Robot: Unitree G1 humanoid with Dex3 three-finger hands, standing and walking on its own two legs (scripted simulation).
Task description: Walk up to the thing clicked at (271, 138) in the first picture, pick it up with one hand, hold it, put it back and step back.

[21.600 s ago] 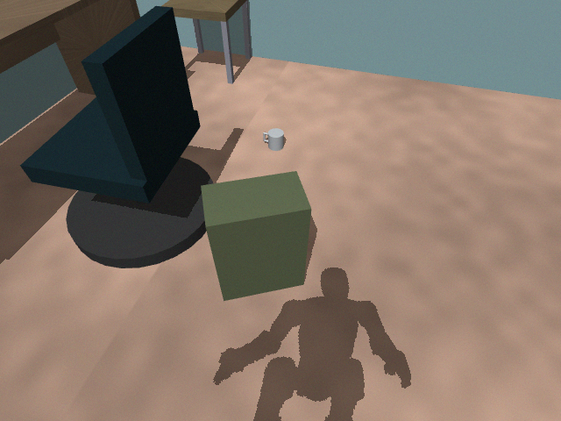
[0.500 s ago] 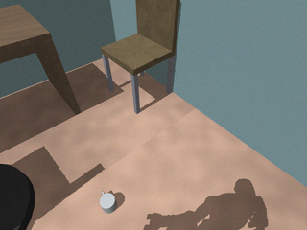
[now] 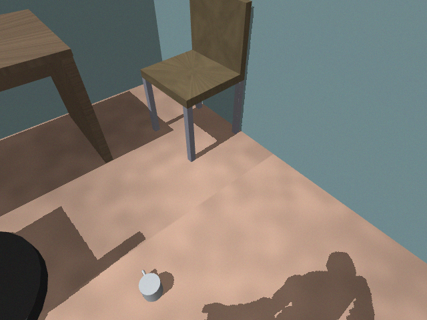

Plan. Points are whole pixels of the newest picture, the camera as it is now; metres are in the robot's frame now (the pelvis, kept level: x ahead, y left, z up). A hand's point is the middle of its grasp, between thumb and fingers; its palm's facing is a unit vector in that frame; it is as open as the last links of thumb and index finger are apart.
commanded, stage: walk up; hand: left
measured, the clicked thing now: (149, 284) +0.44 +0.30 -0.73
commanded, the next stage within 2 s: stand in 1.12 s
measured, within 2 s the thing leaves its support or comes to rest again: neither
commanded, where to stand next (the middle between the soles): +0.06 +0.02 m, yaw +0 degrees
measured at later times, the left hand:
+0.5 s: hand out of the picture +0.11 +0.25 -0.15, palm faces -0.01 -0.94 -0.35, open 7.4 cm
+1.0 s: hand out of the picture +0.09 +0.25 -0.15, palm faces -0.03 -0.93 -0.36, open 7.4 cm
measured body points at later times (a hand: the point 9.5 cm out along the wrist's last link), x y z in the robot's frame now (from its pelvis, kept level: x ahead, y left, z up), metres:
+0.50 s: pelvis +0.02 +0.00 +0.00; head +0.02 +0.00 +0.45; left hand +0.11 +0.30 -0.13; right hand +0.10 -0.30 -0.13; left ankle -0.02 +0.14 -0.75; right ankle -0.02 -0.13 -0.75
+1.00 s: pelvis +0.01 +0.00 +0.00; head +0.01 -0.01 +0.45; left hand +0.09 +0.30 -0.13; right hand +0.07 -0.31 -0.14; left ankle -0.02 +0.14 -0.75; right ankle -0.02 -0.14 -0.75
